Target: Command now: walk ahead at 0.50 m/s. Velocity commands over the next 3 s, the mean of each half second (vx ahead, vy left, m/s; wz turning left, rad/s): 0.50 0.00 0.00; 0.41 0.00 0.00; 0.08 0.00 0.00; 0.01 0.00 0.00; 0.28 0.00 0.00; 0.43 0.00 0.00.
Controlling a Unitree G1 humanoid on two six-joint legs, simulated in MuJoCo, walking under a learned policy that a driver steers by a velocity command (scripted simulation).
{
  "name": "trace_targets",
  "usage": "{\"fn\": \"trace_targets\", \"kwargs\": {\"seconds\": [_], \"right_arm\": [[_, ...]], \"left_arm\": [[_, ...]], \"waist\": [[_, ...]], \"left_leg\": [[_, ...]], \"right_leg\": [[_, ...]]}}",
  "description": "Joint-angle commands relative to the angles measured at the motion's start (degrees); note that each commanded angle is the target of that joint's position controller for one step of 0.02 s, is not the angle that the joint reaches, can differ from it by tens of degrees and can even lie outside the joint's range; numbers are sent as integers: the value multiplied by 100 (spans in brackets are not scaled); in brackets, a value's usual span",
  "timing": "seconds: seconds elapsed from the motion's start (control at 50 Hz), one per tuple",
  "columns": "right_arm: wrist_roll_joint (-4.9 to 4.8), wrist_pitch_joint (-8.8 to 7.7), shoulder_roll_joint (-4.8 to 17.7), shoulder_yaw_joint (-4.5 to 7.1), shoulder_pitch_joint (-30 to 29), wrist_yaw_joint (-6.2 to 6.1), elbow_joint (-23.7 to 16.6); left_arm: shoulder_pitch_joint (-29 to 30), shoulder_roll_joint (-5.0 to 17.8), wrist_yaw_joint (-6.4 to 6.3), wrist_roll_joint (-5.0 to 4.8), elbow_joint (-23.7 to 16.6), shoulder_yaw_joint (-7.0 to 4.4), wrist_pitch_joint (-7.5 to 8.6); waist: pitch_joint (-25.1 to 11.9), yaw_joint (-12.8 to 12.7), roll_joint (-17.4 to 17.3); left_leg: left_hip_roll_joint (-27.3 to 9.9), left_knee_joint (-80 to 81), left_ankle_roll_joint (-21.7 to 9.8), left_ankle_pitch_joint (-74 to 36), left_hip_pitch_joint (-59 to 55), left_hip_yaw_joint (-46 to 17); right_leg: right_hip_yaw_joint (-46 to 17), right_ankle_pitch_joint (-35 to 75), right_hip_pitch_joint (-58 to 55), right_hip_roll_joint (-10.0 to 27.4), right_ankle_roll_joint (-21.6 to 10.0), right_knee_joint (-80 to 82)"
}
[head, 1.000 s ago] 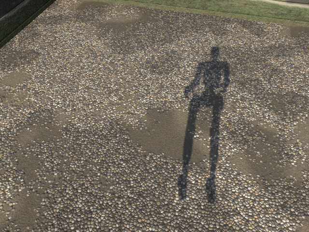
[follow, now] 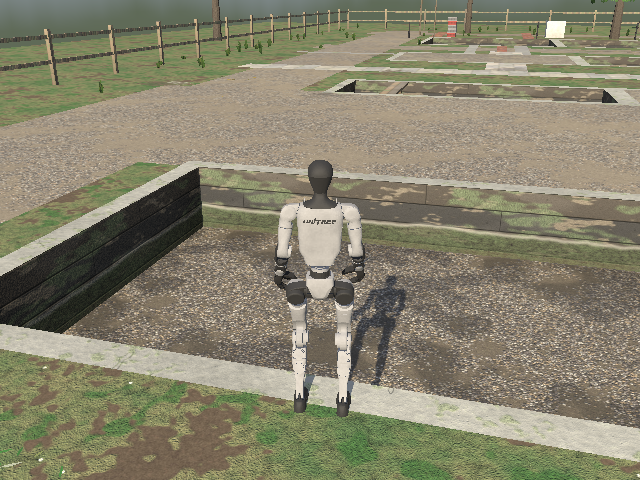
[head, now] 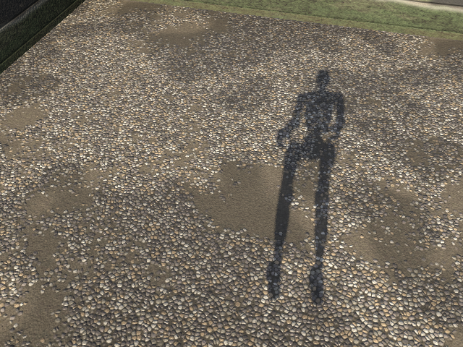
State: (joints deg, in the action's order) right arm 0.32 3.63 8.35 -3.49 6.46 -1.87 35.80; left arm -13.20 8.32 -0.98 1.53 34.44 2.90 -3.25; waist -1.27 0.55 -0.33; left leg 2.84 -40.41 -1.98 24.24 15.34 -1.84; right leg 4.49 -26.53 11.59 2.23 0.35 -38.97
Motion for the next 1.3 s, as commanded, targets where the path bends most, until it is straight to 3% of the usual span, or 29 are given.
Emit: {"fn": "trace_targets", "kwargs": {"seconds": [0.02,0.78,0.86,0.88,0.9,0.98,1.0,1.02,1.04,1.06,1.08,1.16,1.3], "right_arm": [[2,-97,349,95,-486,-10,-524],[0,-100,339,90,-423,-14,-492],[-21,-81,334,73,-298,-19,-356],[37,-124,320,82,-520,54,-451],[92,-143,258,64,-352,79,-360],[33,-177,309,83,-270,71,-112],[-88,-140,453,115,24,-8,81],[-92,-114,468,125,-122,-27,72],[-2,-134,324,108,-393,55,-34],[-7,-152,360,128,-198,84,65],[-119,-131,500,158,4,2,206],[-124,-113,502,180,-94,-59,220],[-97,-54,597,226,-11,-99,237]], "left_arm": [[225,371,-10,1,-476,-100,88],[172,370,-2,2,-461,-91,95],[-1,351,13,17,-348,-71,90],[319,373,5,15,-497,-62,30],[217,384,7,45,-440,-65,22],[33,401,14,30,-303,-88,29],[-358,496,15,-31,-72,-141,68],[-288,466,19,-43,-61,-138,70],[87,351,31,-1,-218,-92,26],[-37,429,39,-2,-164,-126,21],[-311,522,27,-71,6,-174,67],[-260,481,10,-104,45,-179,105],[-330,598,-18,-94,43,-211,77]], "waist": [[-237,0,4],[-245,5,2],[-6,3,-51],[294,126,32],[-53,157,53],[-303,86,50],[-594,-52,-61],[-193,-53,-85],[166,80,16],[-146,77,56],[-384,-51,-47],[-139,-22,2],[-225,18,28]], "left_leg": [[-255,624,-150,-2168,240,-248],[-275,673,-154,-2013,222,-270],[-375,994,-157,-1831,232,-454],[-397,808,-156,-2713,206,-313],[-478,955,-149,-2964,-38,-396],[-627,1391,-110,-3389,-411,-533],[-601,1567,-111,-2560,-464,-613],[-602,1714,-105,-2480,-351,-643],[-686,1784,-98,-3185,-376,-606],[-700,1830,-108,-3138,-537,-590],[-633,1846,-99,-2587,-528,-623],[-663,1958,-98,-2550,-481,-618],[-648,1750,-117,-2792,-492,-519]], "right_leg": [[-185,2128,-290,76,-168,374],[-229,2007,-285,80,-180,423],[-309,1654,-225,126,-187,716],[-461,2799,14,287,-163,722],[-464,3031,-135,336,-142,768],[-532,3128,-553,360,-66,1240],[-438,2024,-925,222,-93,1380],[-486,1959,-753,237,-115,1519],[-618,2969,-445,407,-93,1632],[-620,3022,-679,413,-106,1685],[-522,2261,-984,279,-115,1674],[-558,2396,-806,324,-150,1818],[-518,2884,-744,337,-224,1708]]}}
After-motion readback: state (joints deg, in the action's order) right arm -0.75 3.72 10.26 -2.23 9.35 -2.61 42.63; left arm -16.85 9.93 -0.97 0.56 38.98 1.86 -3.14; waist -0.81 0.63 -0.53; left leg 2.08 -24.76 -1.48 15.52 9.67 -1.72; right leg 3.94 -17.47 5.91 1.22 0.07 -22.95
